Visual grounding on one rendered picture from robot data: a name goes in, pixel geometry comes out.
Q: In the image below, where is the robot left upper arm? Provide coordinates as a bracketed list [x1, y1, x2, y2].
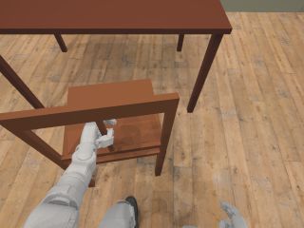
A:
[26, 202, 80, 228]

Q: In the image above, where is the robot left hand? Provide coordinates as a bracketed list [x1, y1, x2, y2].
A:
[80, 119, 117, 149]

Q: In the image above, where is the robot right hand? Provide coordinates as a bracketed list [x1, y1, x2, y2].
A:
[218, 201, 249, 228]

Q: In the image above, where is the left robot forearm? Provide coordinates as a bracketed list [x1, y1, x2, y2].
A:
[23, 142, 97, 228]

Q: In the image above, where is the left robot thigh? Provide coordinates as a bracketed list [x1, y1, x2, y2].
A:
[99, 203, 136, 228]

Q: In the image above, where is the table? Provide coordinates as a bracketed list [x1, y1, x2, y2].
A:
[0, 0, 233, 113]

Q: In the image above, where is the robot left foot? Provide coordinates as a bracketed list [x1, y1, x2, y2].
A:
[125, 196, 139, 228]

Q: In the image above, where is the chair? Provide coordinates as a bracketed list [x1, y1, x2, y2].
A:
[0, 78, 180, 188]

